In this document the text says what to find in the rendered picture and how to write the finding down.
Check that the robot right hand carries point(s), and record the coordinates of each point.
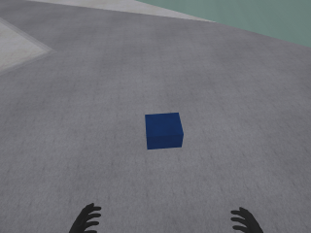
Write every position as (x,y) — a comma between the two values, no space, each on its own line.
(252,225)

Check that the robot left hand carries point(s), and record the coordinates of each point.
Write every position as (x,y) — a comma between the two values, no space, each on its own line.
(81,224)

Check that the carton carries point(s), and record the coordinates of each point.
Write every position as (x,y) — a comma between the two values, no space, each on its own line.
(164,131)

